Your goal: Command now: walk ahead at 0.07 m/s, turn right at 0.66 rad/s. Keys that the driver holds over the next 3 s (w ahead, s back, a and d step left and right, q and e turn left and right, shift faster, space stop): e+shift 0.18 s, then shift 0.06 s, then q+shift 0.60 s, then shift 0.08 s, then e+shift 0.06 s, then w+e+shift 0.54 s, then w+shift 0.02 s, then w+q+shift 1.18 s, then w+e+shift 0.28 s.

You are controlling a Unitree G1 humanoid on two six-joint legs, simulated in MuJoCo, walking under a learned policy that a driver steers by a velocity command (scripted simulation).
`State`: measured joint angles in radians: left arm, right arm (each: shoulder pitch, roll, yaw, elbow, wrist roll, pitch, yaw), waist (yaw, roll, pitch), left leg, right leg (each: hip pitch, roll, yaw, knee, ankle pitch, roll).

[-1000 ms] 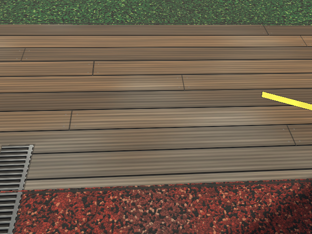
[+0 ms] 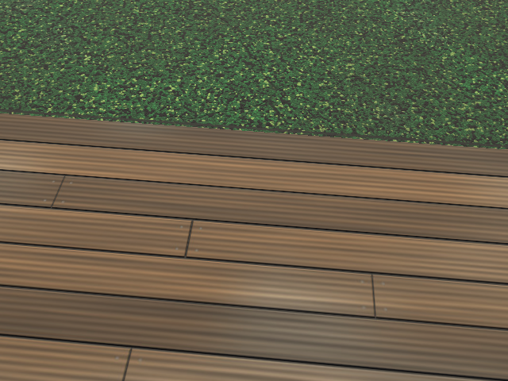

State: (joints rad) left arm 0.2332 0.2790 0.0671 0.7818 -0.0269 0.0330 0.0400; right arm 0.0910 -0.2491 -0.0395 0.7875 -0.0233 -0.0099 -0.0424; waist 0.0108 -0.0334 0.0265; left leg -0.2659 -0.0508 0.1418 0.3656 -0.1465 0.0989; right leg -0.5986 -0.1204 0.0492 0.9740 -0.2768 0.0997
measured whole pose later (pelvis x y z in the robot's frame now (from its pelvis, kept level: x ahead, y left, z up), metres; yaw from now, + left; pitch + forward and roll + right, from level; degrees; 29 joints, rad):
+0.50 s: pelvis +0.06 -0.08 +0.00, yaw -10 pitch +2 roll +1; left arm 0.09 0.21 0.04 0.70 0.03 0.01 0.04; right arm 0.17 -0.29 -0.08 0.83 0.03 0.05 -0.01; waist -0.04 0.04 0.02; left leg -0.52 0.05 -0.01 0.96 -0.37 -0.08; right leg -0.23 0.01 -0.10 0.45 -0.26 -0.06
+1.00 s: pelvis +0.09 -0.02 +0.00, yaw +12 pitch +3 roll -1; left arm 0.07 0.32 0.10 0.73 0.00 0.01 0.03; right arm 0.16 -0.29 -0.08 0.66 0.00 0.02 -0.02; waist 0.01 -0.04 0.05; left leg -0.29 -0.05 -0.02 0.45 -0.21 0.07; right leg -0.59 -0.04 0.02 1.12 -0.36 0.06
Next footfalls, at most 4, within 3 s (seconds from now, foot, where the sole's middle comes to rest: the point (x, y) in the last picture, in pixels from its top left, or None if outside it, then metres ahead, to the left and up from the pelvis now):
0.20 right None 0.07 -0.17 -0.78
0.78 left None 0.12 0.07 -0.78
1.52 right None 0.47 -0.22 -0.78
1.98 left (338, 233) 0.92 -0.23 -0.78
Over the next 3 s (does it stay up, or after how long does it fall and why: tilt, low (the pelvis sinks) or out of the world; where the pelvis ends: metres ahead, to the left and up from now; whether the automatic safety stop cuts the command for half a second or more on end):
stays up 1.56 -0.06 -0.01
